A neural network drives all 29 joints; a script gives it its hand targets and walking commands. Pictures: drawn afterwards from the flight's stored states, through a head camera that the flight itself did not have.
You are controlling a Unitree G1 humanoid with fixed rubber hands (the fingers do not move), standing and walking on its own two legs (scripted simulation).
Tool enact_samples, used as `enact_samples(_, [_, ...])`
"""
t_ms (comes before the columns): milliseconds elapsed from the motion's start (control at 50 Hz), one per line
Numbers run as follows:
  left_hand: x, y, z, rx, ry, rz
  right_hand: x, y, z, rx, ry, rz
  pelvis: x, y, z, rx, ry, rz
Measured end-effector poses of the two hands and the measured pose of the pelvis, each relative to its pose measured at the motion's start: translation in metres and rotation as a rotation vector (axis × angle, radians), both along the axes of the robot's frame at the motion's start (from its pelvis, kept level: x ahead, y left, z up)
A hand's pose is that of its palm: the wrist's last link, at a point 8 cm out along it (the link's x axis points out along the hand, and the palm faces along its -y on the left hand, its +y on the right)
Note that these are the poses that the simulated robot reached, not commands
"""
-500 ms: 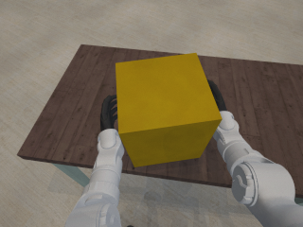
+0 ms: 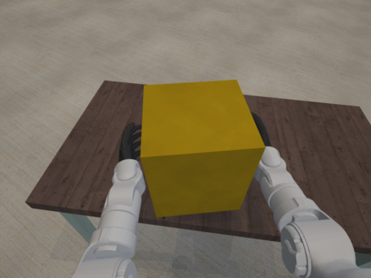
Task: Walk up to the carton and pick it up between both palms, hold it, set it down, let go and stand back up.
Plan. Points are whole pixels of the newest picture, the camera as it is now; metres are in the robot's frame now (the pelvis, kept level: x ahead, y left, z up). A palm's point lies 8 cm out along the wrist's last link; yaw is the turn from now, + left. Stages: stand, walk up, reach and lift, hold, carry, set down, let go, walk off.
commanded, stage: reach and lift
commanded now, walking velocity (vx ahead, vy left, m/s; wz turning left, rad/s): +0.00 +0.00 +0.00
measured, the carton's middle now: (194, 151) +0.41 +0.02 +0.06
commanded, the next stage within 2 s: hold in 1.80 s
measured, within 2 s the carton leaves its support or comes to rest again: neither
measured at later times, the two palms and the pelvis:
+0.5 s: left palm (120, 147) +0.36 +0.18 +0.11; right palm (265, 146) +0.38 -0.12 +0.12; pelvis -0.01 +0.01 +0.01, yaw +0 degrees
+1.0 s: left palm (114, 127) +0.37 +0.18 +0.16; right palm (271, 136) +0.37 -0.12 +0.16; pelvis -0.01 +0.04 +0.01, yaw -1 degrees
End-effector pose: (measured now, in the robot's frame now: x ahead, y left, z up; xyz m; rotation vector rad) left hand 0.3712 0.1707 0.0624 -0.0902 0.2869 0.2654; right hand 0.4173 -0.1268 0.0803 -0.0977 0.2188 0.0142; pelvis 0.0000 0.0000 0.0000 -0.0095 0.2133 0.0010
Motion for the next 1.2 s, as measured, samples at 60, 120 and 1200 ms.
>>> enact_samples(60, [0.002, -0.001, 0.016, 0.007, -0.001, -0.009, -0.002, -0.001, 0.012, 0.017, 0.000, -0.014, -0.003, 0.001, 0.001, 0.001, -0.034, -0.004])
enact_samples(120, [0.003, -0.001, 0.032, 0.008, -0.004, -0.019, -0.004, -0.002, 0.023, 0.031, 0.001, -0.028, -0.006, 0.002, 0.002, 0.004, -0.068, -0.008])
enact_samples(1200, [-0.007, 0.019, 0.097, 0.094, -0.025, -0.172, -0.054, 0.015, 0.078, 0.103, -0.026, -0.180, -0.003, 0.044, 0.006, -0.012, -0.320, -0.006])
